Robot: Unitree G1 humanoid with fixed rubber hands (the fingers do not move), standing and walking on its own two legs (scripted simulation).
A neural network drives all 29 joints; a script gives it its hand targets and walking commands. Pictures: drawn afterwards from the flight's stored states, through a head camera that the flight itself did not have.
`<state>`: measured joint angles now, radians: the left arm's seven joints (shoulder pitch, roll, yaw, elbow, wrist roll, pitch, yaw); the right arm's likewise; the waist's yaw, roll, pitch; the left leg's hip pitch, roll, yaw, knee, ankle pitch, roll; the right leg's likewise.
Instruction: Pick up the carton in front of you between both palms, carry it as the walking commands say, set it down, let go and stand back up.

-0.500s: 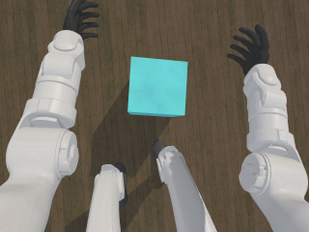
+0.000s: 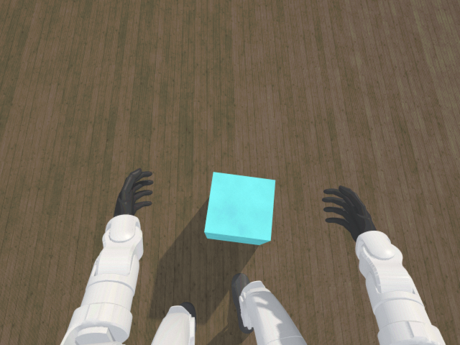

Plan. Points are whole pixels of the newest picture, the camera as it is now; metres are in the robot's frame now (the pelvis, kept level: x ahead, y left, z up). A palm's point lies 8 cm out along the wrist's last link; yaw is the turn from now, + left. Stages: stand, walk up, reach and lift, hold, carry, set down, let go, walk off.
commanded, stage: let go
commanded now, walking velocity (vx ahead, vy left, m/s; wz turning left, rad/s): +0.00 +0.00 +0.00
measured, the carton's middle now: (238, 211) +0.42 -0.10 -0.60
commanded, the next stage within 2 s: stand in 0.96 s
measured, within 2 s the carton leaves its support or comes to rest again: neither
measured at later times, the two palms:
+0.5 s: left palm (23, 311) +0.23 +0.27 -0.03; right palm (352, 289) +0.19 -0.19 -0.02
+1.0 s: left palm (23, 320) +0.22 +0.26 -0.02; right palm (366, 288) +0.19 -0.22 -0.02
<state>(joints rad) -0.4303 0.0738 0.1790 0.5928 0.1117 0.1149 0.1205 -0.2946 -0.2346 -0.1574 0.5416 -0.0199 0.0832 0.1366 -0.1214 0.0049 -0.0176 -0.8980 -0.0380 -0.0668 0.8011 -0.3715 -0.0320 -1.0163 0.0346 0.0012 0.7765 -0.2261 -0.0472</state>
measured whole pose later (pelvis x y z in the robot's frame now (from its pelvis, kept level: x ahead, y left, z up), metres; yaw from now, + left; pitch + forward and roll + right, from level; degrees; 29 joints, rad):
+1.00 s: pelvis +0.05 +0.04 +0.04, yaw -3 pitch -2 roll -1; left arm 0.22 0.20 0.02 0.50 0.00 0.08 -0.01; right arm 0.24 -0.25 -0.04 0.41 -0.01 0.19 0.01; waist -0.01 0.04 0.04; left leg -0.08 -0.02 -0.04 0.50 -0.37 0.02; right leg -0.21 0.04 0.04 0.49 -0.24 0.00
